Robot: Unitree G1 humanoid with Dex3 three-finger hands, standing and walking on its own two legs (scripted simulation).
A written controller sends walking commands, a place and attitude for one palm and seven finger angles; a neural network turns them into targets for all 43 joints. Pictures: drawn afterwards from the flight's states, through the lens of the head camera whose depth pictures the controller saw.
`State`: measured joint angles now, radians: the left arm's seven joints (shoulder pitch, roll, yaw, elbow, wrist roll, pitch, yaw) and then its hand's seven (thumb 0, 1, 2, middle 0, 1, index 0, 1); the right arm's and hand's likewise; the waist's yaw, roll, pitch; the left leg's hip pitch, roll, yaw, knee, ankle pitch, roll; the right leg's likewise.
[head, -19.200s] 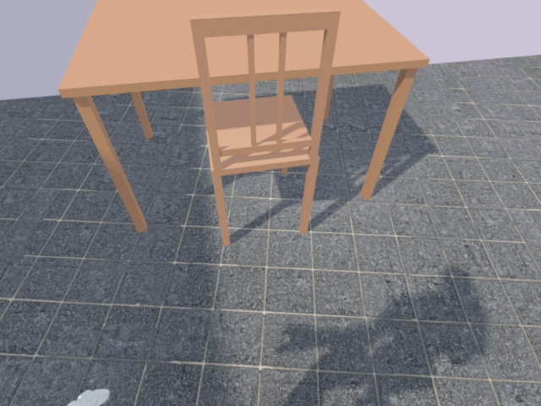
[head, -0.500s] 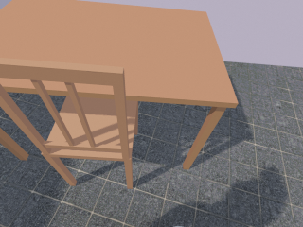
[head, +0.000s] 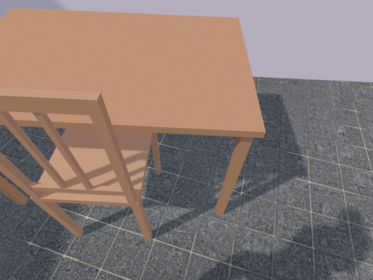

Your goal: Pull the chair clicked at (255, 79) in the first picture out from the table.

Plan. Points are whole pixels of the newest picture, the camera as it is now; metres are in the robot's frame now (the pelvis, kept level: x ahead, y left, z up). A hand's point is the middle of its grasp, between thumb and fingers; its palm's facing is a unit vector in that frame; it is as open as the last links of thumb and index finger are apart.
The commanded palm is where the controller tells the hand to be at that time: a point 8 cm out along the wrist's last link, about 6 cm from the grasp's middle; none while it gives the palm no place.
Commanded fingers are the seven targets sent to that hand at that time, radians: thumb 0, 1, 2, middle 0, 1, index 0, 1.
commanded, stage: come to a stop and stand still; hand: left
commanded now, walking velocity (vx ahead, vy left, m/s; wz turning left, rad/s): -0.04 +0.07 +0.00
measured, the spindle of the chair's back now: (37, 155) +0.40 +0.45 -0.04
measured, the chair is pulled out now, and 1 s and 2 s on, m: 0.00 0.00 0.00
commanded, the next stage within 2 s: look again from close up in 0.56 s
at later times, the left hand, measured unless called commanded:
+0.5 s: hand out of the picture -0.01 +0.17 -0.17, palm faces +0.02 -0.98 -0.21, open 7.3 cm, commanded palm none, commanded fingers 0.00 0.90 0.90 -0.20 -0.30 -0.20 -0.30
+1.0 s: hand out of the picture +0.01 +0.22 -0.17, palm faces +0.03 -0.98 -0.20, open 7.3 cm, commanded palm none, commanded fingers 0.00 0.90 0.90 -0.20 -0.30 -0.20 -0.30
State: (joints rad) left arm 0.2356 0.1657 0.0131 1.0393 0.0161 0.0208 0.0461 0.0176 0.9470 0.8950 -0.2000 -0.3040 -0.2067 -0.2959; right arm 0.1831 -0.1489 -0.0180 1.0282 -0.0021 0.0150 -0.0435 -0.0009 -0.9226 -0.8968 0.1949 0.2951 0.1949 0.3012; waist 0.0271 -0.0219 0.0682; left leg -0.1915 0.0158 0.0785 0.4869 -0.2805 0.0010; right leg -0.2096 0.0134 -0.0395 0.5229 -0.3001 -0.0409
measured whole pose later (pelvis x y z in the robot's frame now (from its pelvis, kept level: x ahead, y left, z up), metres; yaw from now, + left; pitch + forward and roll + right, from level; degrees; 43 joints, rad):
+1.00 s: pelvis -0.01 +0.04 +0.00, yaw +0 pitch -1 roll +0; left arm 0.28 0.16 -0.01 1.08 0.01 -0.01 0.04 0.01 0.91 0.90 -0.20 -0.30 -0.20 -0.30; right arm 0.29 -0.16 0.02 1.09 -0.01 -0.03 -0.02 0.01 -0.92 -0.90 0.20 0.30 0.20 0.30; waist 0.00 -0.01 0.02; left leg -0.19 -0.04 0.09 0.46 -0.27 0.06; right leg -0.20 -0.04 -0.02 0.49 -0.27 0.02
